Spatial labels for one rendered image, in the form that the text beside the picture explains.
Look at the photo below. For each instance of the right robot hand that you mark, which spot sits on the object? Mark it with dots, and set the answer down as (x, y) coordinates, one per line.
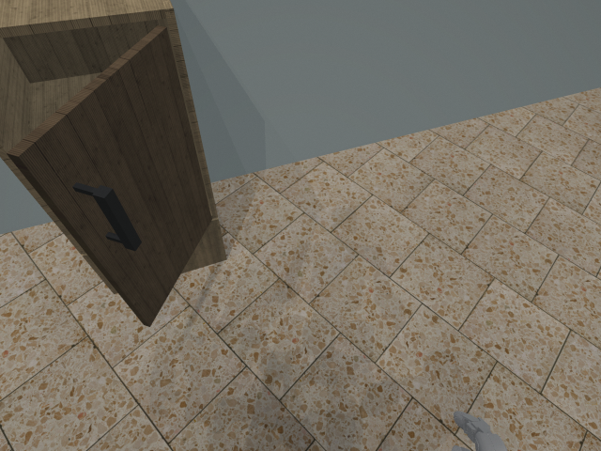
(479, 432)

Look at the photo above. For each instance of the handle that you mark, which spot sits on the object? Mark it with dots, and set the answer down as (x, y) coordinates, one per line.
(115, 214)

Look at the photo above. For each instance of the cupboard door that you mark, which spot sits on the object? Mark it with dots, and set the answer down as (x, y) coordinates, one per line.
(128, 130)

